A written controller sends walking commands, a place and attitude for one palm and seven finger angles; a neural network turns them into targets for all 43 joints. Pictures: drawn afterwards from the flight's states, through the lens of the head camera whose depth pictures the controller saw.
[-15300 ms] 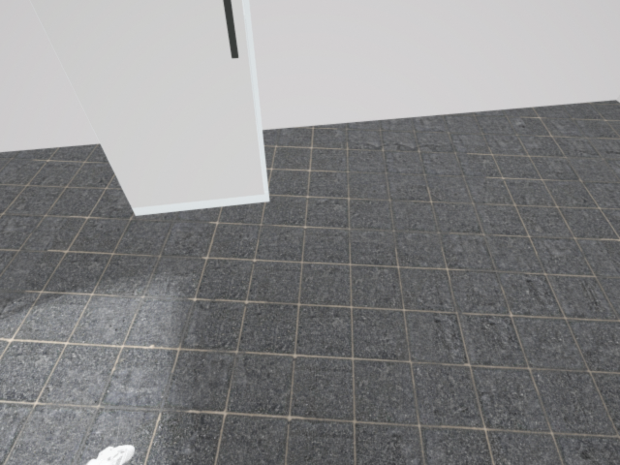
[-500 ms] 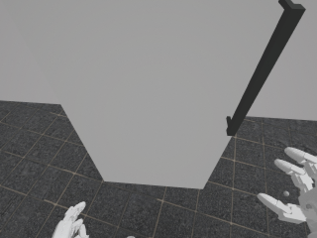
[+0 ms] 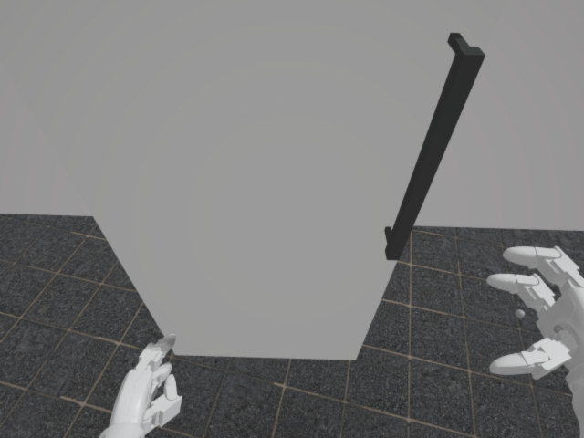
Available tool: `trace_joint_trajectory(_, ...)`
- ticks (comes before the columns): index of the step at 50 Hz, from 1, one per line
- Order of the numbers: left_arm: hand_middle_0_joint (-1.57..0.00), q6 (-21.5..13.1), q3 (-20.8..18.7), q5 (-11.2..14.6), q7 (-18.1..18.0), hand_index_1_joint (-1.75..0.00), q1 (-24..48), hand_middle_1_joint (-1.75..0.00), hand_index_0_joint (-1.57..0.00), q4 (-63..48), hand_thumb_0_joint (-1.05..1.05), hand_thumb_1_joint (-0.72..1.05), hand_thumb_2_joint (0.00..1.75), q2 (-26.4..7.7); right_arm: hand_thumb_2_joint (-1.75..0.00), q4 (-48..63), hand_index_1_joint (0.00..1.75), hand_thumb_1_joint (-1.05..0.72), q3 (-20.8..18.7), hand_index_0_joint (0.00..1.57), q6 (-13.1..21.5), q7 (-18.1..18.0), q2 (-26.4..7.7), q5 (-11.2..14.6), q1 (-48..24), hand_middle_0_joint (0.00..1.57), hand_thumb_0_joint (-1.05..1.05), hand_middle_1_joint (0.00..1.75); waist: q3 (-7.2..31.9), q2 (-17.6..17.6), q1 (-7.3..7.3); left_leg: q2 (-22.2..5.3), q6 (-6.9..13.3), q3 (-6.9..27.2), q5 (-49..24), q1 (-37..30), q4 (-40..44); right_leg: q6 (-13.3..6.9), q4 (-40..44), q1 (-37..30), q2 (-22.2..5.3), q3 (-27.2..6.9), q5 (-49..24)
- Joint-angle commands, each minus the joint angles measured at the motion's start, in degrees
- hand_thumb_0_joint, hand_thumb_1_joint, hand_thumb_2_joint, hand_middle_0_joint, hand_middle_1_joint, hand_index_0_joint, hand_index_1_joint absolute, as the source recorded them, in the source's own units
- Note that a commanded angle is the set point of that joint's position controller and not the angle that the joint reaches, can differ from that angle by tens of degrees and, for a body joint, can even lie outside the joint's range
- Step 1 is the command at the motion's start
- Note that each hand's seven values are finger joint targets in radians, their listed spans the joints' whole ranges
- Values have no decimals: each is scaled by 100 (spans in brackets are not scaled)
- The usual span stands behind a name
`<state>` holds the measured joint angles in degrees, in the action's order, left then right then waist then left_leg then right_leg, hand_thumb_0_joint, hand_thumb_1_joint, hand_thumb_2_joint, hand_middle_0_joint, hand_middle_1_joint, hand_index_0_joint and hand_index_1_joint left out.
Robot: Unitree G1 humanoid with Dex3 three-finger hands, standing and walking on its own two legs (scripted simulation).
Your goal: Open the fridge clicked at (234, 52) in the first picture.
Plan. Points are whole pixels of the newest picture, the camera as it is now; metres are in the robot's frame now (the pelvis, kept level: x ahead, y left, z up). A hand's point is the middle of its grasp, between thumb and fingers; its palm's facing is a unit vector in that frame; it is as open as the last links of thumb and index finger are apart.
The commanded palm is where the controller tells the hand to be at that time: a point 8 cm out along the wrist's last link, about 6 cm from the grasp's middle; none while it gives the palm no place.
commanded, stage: raise the hand to about handle height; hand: right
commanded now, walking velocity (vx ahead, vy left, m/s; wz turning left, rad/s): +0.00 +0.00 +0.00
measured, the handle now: (417, 170) +0.44 -0.16 +0.16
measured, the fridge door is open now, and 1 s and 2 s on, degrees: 0 0 0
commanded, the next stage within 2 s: move the hooked fingers beside the handle in 0.66 s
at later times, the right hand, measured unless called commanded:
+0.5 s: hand (528, 285) +0.27 -0.26 +0.13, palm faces +0.10 +0.99 -0.04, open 14.0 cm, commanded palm +0.24 -0.31 +0.13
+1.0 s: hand (508, 277) +0.29 -0.25 +0.12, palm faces +0.08 +1.00 -0.03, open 14.0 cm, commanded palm +0.26 -0.29 +0.13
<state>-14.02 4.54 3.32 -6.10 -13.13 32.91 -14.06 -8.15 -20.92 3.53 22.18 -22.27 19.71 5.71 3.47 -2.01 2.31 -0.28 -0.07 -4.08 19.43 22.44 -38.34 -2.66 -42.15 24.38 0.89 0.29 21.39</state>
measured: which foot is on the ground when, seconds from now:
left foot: down 0.00-1.00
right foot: down 0.00-1.00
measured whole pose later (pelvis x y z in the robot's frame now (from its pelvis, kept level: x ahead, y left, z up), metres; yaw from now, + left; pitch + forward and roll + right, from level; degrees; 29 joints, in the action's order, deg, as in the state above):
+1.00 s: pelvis +0.00 +0.02 +0.01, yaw +0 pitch +2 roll +1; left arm -14.0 3.3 4.0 -7.7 -13.7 35.9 -15.7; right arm -18.3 -23.9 3.5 24.1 -23.9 19.2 -4.7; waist 1.8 -2.3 1.5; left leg 0.8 1.7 -4.5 17.9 19.7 -35.1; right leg -0.9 -37.5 20.9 0.0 -0.2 18.9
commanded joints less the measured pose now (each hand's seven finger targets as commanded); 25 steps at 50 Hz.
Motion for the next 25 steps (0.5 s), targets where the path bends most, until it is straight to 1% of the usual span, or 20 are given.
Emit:
trace_joint_trajectory(1,-20,-346,-368,-9,-101,-30,365,-30,-20,-751,0,90,90,-791,-30,1583,120,50,-968,30,713,-70,-1662,185,-1855,30,0,120,1093,-545,-53,133,204,37,-1063,-364,508,247,910,-1016,-168,-462,-1593)
trace_joint_trajectory(3,-20,-357,-360,9,-110,-30,340,-30,-20,-676,0,90,90,-789,-30,1269,120,50,-906,30,670,-15,-1589,165,-1858,30,0,120,967,-702,-79,121,203,24,-1025,-296,571,269,986,-1080,-174,-477,-1555)
trace_joint_trajectory(4,-20,-354,-366,24,-125,-30,326,-30,-20,-648,0,90,90,-812,-30,1051,120,50,-870,30,583,36,-1567,155,-1856,30,0,120,905,-567,-94,113,193,15,-1014,-287,606,256,1018,-1055,-183,-484,-1509)
trace_joint_trajectory(5,-20,-340,-373,28,-128,-30,312,-30,-20,-635,0,90,90,-840,-30,758,120,50,-881,30,448,120,-1588,154,-1755,30,0,120,841,-509,-61,105,204,33,-1089,-371,664,230,1023,-1008,-181,-445,-1545)
trace_joint_trajectory(6,-20,-336,-378,53,-139,-30,326,-30,-20,-629,0,90,90,-865,-30,626,120,50,-842,30,326,204,-1559,168,-1804,30,0,120,772,-382,-94,89,189,26,-1159,-385,684,217,1047,-969,-176,-445,-1549)
trace_joint_trajectory(7,-20,-329,-382,70,-151,-30,339,-30,-20,-625,0,90,90,-892,-30,526,120,50,-848,30,200,273,-1623,175,-1896,30,0,120,735,-352,-80,75,181,25,-1163,-388,704,217,1074,-932,-173,-456,-1535)
trace_joint_trajectory(8,-20,-322,-383,82,-161,-30,352,-30,-20,-643,0,90,90,-905,-30,464,120,50,-847,30,89,331,-1684,156,-2005,30,0,120,754,-447,-69,69,181,31,-1109,-388,728,211,1101,-946,-167,-454,-1491)
trace_joint_trajectory(9,-20,-323,-377,86,-159,-30,354,-30,-20,-679,0,90,90,-895,-30,380,120,50,-745,30,-11,385,-1579,150,-1960,30,0,120,702,-428,-73,67,182,13,-1075,-357,735,215,1128,-948,-164,-477,-1484)
trace_joint_trajectory(10,-20,-321,-391,77,-137,-30,330,-30,-20,-688,0,90,90,-904,-30,251,120,50,-751,30,-73,430,-1538,179,-1778,30,0,120,716,-209,-44,65,187,28,-1203,-454,779,191,1097,-928,-162,-447,-1585)
trace_joint_trajectory(11,-20,-326,-403,77,-118,-30,339,-30,-20,-706,0,90,90,-917,-30,257,120,50,-774,30,-102,453,-1524,186,-1720,30,0,120,781,-111,-36,63,172,26,-1281,-473,752,178,1078,-910,-149,-436,-1630)
trace_joint_trajectory(12,-20,-326,-421,73,-101,-30,331,-30,-20,-731,0,90,90,-925,-30,358,120,50,-802,30,-97,458,-1548,198,-1707,30,0,120,897,14,-31,72,158,17,-1333,-501,732,171,1060,-922,-148,-433,-1690)
trace_joint_trajectory(13,-20,-331,-429,72,-87,-30,357,-30,-20,-750,0,90,90,-913,-30,504,120,50,-809,30,-52,433,-1547,211,-1755,30,0,120,931,-63,-19,79,159,23,-1322,-467,725,172,1048,-976,-149,-431,-1703)
trace_joint_trajectory(14,-20,-344,-442,53,-72,-30,358,-30,-20,-771,0,90,90,-909,-30,680,120,50,-927,30,28,391,-1668,215,-1781,30,0,120,1035,-78,5,77,159,30,-1298,-509,714,181,1057,-1011,-143,-444,-1708)
trace_joint_trajectory(15,-20,-348,-438,26,-48,-30,368,-30,-20,-759,0,90,90,-900,-30,801,120,50,-978,30,130,334,-1734,224,-1788,30,0,120,1010,-111,32,82,179,53,-1344,-580,739,177,1038,-1030,-155,-404,-1773)
trace_joint_trajectory(18,-20,-376,-457,6,-35,-30,342,-30,-20,-741,0,90,90,-859,-30,1122,120,50,-1165,30,397,151,-1837,221,-1865,30,0,120,1178,-303,31,81,172,72,-1366,-580,717,191,1059,-1177,-144,-381,-1797)
trace_joint_trajectory(19,-20,-379,-451,10,-42,-30,335,-30,-20,-716,0,90,90,-855,-30,1075,120,50,-1163,30,447,109,-1807,196,-1840,30,0,120,1159,-425,29,80,175,82,-1348,-568,716,191,1065,-1181,-143,-356,-1781)
trace_joint_trajectory(20,-20,-367,-456,-4,-35,-30,297,-30,-20,-683,0,90,90,-868,-30,1105,120,50,-1216,30,487,53,-1924,150,-1866,30,0,120,1124,-406,38,79,182,99,-1331,-616,746,178,1056,-1147,-149,-329,-1757)
trace_joint_trajectory(22,-20,-355,-441,28,-67,-30,329,-30,-20,-649,0,90,90,-847,-30,885,120,50,-1057,30,448,47,-1697,130,-1855,30,0,120,879,-445,-31,69,174,97,-1280,-511,778,166,1108,-1074,-144,-308,-1623)
trace_joint_trajectory(24,-20,-359,-450,43,-98,-30,336,-30,-20,-625,0,90,90,-848,-30,834,120,50,-972,30,395,75,-1644,114,-1949,30,0,120,789,-568,-77,50,162,119,-1168,-445,823,153,1120,-1070,-136,-293,-1465)
trace_joint_trajectory(25,-20,-344,-459,41,-105,-30,303,-30,-20,-609,0,90,90,-878,-30,783,120,50,-921,30,361,107,-1648,99,-1941,30,0,120,766,-339,-89,52,159,125,-1191,-513,859,131,1106,-1026,-158,-281,-1471)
